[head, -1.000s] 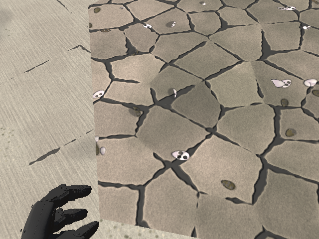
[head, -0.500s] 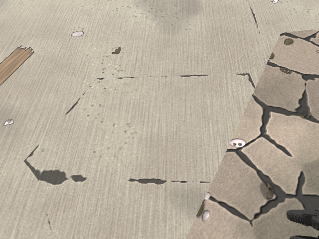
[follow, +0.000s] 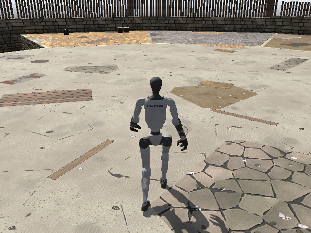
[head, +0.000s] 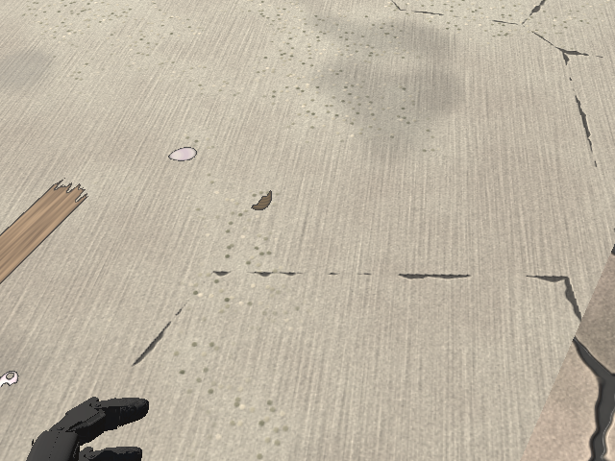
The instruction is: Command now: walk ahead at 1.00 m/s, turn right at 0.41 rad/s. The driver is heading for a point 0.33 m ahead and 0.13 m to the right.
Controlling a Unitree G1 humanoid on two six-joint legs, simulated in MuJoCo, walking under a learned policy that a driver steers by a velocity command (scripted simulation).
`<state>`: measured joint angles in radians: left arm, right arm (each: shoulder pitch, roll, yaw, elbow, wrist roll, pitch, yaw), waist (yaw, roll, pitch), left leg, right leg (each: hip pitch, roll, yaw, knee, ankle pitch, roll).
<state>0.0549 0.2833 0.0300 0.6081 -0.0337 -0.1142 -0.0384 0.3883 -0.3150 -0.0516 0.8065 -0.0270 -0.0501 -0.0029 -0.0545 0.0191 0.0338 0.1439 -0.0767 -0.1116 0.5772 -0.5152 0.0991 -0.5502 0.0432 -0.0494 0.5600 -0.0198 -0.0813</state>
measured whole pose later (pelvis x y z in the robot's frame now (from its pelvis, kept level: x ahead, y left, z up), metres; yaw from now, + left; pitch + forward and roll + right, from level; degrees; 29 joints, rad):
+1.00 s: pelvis +0.50 -0.10 +0.03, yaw -13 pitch +0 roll +0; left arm 0.23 0.21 0.02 0.84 0.02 -0.01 0.03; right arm 0.23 -0.24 -0.02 0.87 -0.02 -0.01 -0.02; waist -0.02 0.01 0.00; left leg -0.31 -0.04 -0.06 0.50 -0.18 0.00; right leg -0.27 0.01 0.06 0.54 -0.27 0.01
